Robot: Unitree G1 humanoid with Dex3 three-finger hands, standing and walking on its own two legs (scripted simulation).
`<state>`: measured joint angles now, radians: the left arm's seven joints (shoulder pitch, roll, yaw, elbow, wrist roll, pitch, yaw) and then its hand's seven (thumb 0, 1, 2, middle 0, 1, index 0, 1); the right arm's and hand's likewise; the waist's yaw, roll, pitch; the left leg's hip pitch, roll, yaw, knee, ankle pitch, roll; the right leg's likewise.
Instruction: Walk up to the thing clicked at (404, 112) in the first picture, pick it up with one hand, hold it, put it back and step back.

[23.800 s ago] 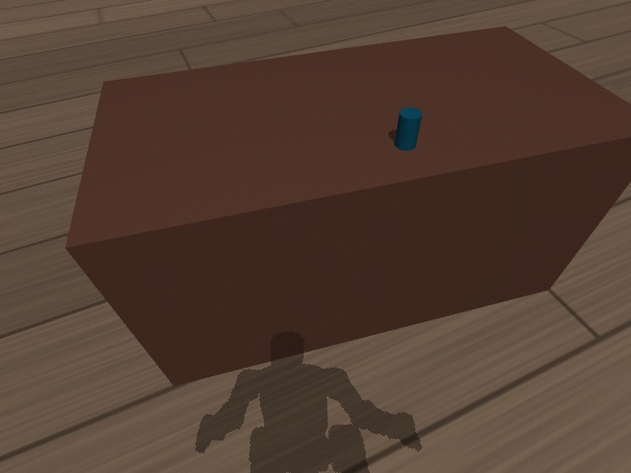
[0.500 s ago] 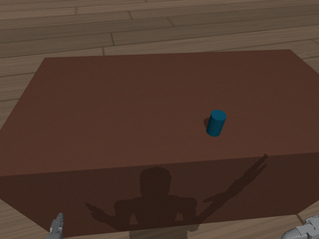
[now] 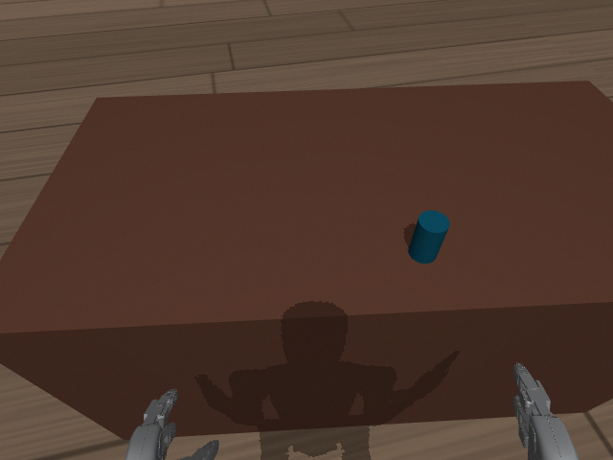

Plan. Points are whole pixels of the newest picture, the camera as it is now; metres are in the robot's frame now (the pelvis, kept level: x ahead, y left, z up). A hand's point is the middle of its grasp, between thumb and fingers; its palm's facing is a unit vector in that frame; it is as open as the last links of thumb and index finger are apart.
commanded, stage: home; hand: right
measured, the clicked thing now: (427, 237) +0.48 -0.20 -0.03
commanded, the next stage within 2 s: none
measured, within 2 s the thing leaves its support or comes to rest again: neither
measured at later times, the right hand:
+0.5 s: hand (451, 431) +0.20 -0.18 -0.10, palm faces +0.07 +0.97 -0.23, open 17.6 cm
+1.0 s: hand out of the picture +0.07 -0.28 -0.14, palm faces -0.06 +0.92 -0.39, open 17.5 cm
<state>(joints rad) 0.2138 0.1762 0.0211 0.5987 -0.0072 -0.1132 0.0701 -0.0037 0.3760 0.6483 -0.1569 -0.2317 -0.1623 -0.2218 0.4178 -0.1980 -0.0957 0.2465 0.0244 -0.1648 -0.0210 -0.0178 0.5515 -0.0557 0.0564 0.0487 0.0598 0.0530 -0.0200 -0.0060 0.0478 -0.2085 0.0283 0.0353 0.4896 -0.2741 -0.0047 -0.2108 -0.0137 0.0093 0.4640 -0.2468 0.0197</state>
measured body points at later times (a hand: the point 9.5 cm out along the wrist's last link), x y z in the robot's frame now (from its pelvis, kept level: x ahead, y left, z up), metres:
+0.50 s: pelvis +0.02 -0.01 +0.00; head +0.04 +0.00 +0.45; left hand +0.15 +0.24 -0.11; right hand +0.19 -0.23 -0.09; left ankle -0.01 +0.12 -0.74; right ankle +0.00 -0.13 -0.74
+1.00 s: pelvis +0.00 -0.02 +0.00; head +0.00 -0.01 +0.45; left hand +0.07 +0.29 -0.12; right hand +0.07 -0.33 -0.12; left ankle -0.01 +0.12 -0.74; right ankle +0.00 -0.13 -0.74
